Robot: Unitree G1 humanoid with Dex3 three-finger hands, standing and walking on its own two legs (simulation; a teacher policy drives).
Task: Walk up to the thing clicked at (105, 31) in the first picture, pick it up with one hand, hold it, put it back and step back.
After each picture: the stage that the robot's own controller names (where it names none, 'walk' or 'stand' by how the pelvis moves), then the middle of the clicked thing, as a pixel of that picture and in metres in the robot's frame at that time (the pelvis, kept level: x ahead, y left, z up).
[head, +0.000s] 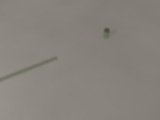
stand; (106, 33) +1.50 -0.30 -0.72
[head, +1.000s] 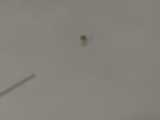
walk; (83, 40) +1.40 +0.08 -0.69
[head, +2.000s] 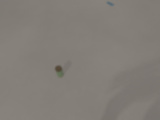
walk; (59, 71) +0.93 +0.30 -0.71
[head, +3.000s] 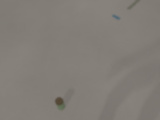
walk; (60, 103) +0.60 +0.26 -0.71
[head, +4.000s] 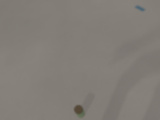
walk; (79, 111) +0.47 +0.16 -0.70
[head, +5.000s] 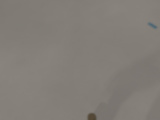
stand; (91, 119) +0.46 +0.01 -0.71
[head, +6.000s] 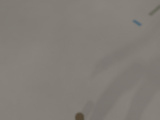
stand; (79, 119) +0.43 +0.02 -0.70
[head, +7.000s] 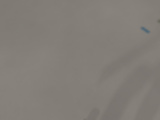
stand; out of the picture +0.41 +0.01 -0.72
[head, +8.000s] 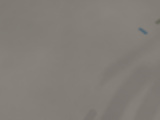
stand; out of the picture +0.40 +0.02 -0.73
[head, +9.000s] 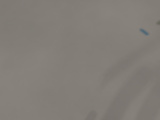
stand; out of the picture +0.39 +0.03 -0.73
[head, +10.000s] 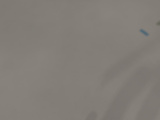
stand; out of the picture +0.39 +0.03 -0.73
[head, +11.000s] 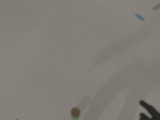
go down; (75, 114) +0.42 +0.00 -0.68
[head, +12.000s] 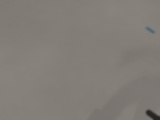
go down; out of the picture +0.40 -0.01 -0.66
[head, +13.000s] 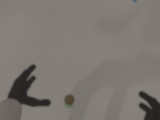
go down; (69, 101) +0.43 -0.01 -0.61
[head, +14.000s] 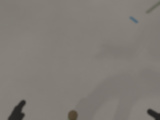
go down; (72, 117) +0.42 +0.01 -0.62
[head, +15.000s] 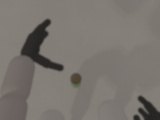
go down; (75, 80) +0.47 -0.01 -0.50
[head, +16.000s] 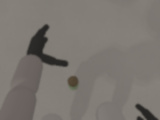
go down; (73, 83) +0.46 +0.00 -0.52
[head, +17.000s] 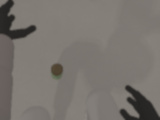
go down; (56, 71) +0.48 -0.01 -0.44
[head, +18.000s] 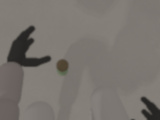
go down; (62, 67) +0.49 -0.01 -0.43
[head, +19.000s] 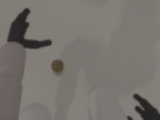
go down; (57, 68) +0.49 -0.01 -0.42
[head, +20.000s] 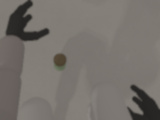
go down; (59, 62) +0.49 -0.01 -0.40
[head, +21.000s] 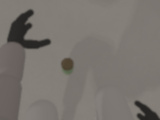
go down; (67, 66) +0.48 -0.01 -0.41
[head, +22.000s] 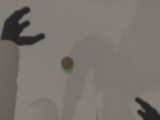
go down; (67, 65) +0.48 -0.01 -0.40
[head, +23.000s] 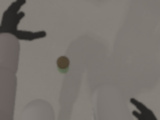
go down; (63, 65) +0.49 -0.01 -0.39
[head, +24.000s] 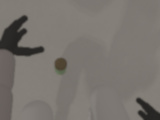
go down; (60, 66) +0.49 -0.01 -0.40
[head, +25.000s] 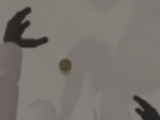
go down; (65, 67) +0.49 -0.01 -0.40
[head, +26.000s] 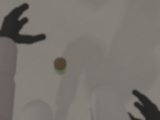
go down; (60, 66) +0.49 -0.01 -0.39
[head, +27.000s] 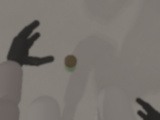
go down; (70, 63) +0.49 -0.01 -0.40
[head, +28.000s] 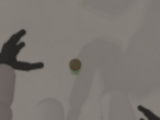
go down; (75, 67) +0.48 -0.01 -0.42
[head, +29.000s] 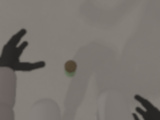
go down; (70, 69) +0.49 -0.01 -0.41
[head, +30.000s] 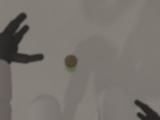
go down; (70, 64) +0.49 -0.01 -0.38
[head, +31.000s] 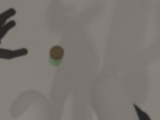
go down; (56, 56) +0.51 +0.00 -0.30
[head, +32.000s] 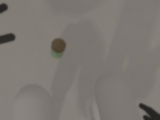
go down; (57, 49) +0.51 +0.02 -0.33
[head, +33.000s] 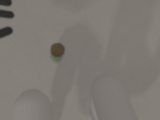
hold; (57, 53) +0.50 +0.01 -0.34
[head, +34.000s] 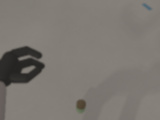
hold; (80, 106) +0.44 -0.01 -0.61
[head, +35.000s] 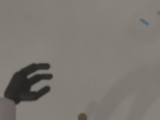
go down; out of the picture +0.42 +0.00 -0.67
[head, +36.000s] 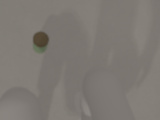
hold; (40, 43) +0.52 +0.02 -0.32
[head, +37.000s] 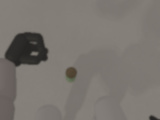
hold; (70, 75) +0.48 -0.01 -0.48
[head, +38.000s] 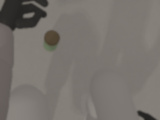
go down; (51, 41) +0.51 +0.00 -0.32
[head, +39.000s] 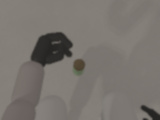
lower; (78, 67) +0.51 -0.02 -0.42
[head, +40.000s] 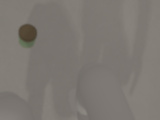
hold; (27, 37) +0.51 +0.03 -0.29
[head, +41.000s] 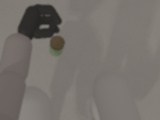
lower; (56, 46) +0.51 +0.01 -0.32
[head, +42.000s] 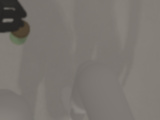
rest; (19, 33) +0.51 +0.05 -0.28
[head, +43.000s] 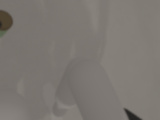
rest; out of the picture +0.53 +0.07 -0.30
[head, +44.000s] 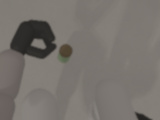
hold; (64, 54) +0.52 +0.00 -0.37
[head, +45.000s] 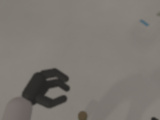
crouch; (82, 118) +0.44 -0.02 -0.65
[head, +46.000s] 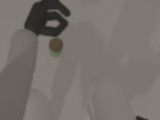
crouch; (55, 48) +0.52 -0.01 -0.34
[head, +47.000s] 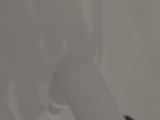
lower; out of the picture +0.53 +0.08 -0.29
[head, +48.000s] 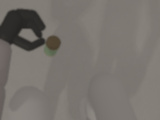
hold; (51, 46) +0.53 +0.02 -0.32
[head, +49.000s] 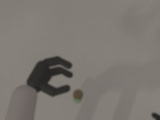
crouch; (77, 96) +0.46 -0.01 -0.59
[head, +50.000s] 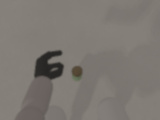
withdraw; (77, 73) +0.50 -0.02 -0.49
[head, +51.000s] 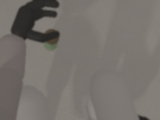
withdraw; (51, 40) +0.53 +0.00 -0.31
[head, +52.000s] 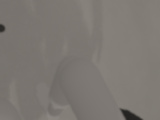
rest; out of the picture +0.54 +0.08 -0.29
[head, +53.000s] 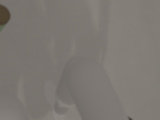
hold; out of the picture +0.54 +0.07 -0.29
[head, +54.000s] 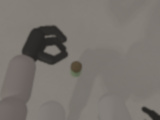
hold; (76, 69) +0.50 -0.01 -0.45
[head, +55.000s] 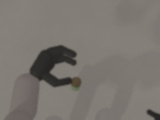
crouch; (75, 84) +0.47 -0.01 -0.55
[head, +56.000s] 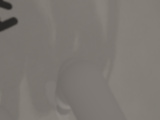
rest; out of the picture +0.53 +0.06 -0.29
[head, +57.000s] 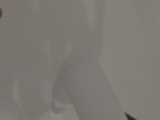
hold; out of the picture +0.54 +0.07 -0.29
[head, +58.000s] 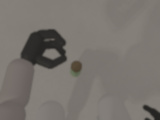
crouch; (75, 69) +0.51 -0.02 -0.45
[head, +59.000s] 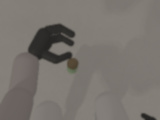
crouch; (72, 66) +0.50 -0.02 -0.46
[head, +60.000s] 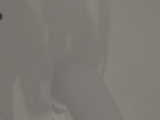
rest; out of the picture +0.54 +0.07 -0.29
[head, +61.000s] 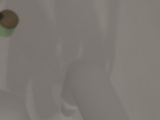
hold; (6, 24) +0.55 +0.06 -0.30
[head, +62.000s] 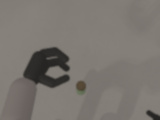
crouch; (80, 88) +0.49 -0.01 -0.56
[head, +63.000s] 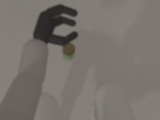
crouch; (68, 52) +0.53 -0.02 -0.39
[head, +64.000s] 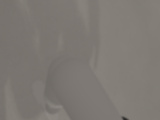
rest; out of the picture +0.55 +0.08 -0.29
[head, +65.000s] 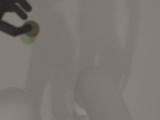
hold; (29, 33) +0.55 +0.05 -0.31
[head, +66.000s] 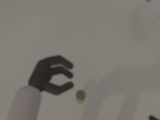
stand; (80, 97) +0.49 -0.01 -0.60
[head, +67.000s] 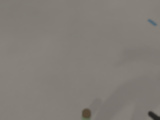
stand; (86, 115) +0.45 -0.03 -0.66
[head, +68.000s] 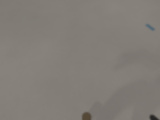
stand; (86, 119) +0.45 -0.04 -0.66
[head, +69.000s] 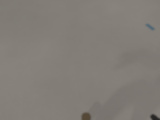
stand; (85, 119) +0.44 -0.04 -0.66
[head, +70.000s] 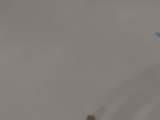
stand; out of the picture +0.46 -0.04 -0.72
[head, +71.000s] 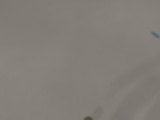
stand; out of the picture +0.45 -0.02 -0.72
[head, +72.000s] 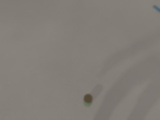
walk; (87, 100) +0.48 -0.03 -0.71
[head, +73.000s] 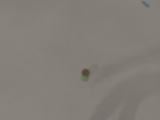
walk; (85, 75) +0.74 -0.08 -0.71
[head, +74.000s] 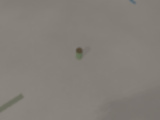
stand; (79, 53) +1.11 +0.03 -0.71
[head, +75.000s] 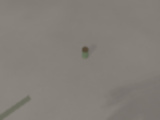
stand; (85, 52) +1.07 -0.01 -0.70
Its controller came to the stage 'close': yes
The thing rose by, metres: 0.00
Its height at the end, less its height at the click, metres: +0.00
